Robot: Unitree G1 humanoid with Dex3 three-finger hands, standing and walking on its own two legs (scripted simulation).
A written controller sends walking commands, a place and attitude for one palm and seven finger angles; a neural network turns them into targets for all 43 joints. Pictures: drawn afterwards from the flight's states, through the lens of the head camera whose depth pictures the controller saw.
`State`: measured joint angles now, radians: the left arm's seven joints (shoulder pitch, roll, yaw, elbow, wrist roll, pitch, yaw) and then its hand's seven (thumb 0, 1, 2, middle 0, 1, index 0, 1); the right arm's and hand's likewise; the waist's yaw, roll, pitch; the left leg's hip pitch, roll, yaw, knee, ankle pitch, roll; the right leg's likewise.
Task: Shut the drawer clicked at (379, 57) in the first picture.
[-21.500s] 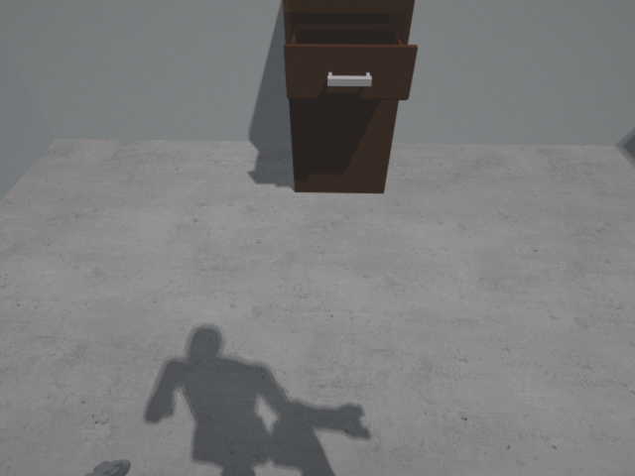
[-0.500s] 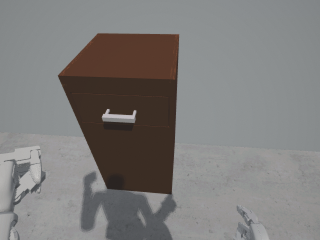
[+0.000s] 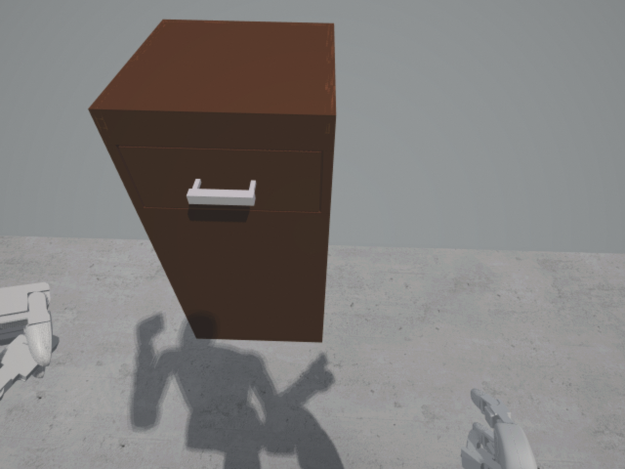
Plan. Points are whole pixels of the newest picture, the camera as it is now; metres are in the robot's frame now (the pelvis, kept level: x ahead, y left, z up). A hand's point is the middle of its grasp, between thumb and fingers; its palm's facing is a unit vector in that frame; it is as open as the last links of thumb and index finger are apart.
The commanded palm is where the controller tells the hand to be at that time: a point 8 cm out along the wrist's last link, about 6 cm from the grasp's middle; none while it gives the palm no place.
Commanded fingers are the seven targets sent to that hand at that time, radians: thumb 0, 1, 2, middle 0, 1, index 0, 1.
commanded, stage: step back with the hand held close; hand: left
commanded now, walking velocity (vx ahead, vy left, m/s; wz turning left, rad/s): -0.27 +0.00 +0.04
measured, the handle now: (223, 190) +0.62 +0.23 -0.04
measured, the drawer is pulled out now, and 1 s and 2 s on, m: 0.00 0.00 0.00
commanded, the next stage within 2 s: stop stepping back and stand still in 1.12 s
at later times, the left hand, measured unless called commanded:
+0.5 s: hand (35, 368) +0.16 +0.24 +0.17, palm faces +0.42 -0.75 -0.52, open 3.3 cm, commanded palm +0.09 +0.28 +0.19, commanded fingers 0.00 0.90 0.90 -1.40 -1.60 -1.40 -1.60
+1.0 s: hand out of the picture +0.07 +0.23 +0.18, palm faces +0.50 -0.69 -0.52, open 3.2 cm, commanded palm -0.01 +0.26 +0.19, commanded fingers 0.00 0.90 0.90 -1.40 -1.60 -1.40 -1.60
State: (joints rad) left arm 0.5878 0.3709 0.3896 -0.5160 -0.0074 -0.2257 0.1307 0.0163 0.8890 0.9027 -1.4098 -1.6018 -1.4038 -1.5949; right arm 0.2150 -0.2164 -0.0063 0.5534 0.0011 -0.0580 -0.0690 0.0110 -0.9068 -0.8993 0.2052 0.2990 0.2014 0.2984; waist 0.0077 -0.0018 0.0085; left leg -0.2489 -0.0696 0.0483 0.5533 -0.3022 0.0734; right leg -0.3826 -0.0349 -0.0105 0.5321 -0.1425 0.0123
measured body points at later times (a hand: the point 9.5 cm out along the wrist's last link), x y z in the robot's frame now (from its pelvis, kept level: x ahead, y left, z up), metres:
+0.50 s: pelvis -0.03 -0.01 -0.01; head -0.01 +0.01 +0.44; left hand +0.14 +0.28 +0.20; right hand +0.14 -0.25 -0.08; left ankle +0.00 +0.07 -0.73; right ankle +0.07 -0.14 -0.73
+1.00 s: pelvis -0.09 -0.04 -0.02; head -0.07 -0.02 +0.43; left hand +0.04 +0.26 +0.20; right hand +0.09 -0.27 -0.10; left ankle -0.01 +0.08 -0.73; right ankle +0.01 -0.16 -0.73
